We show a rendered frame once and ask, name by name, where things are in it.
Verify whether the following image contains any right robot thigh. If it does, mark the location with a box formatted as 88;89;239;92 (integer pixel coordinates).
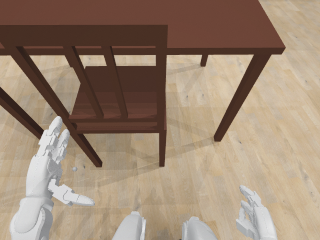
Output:
182;219;218;240

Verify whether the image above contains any chair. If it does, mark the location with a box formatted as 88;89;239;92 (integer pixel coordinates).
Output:
0;19;168;168

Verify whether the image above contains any table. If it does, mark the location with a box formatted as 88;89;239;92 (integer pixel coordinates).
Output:
0;0;286;142

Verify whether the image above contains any right robot hand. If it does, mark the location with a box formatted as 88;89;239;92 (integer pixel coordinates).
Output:
236;185;278;240

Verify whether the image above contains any left robot hand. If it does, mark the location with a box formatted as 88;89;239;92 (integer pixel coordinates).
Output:
25;116;95;207

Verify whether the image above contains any left robot forearm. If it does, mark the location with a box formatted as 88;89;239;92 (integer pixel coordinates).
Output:
9;196;54;240

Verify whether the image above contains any left robot shin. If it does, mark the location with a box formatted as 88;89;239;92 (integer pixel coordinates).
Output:
131;211;140;216

